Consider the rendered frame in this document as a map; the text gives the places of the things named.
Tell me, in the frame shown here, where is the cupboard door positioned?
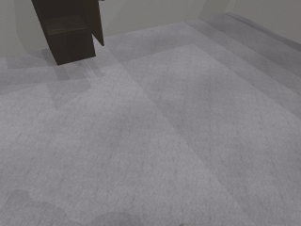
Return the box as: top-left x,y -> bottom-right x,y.
83,0 -> 104,46

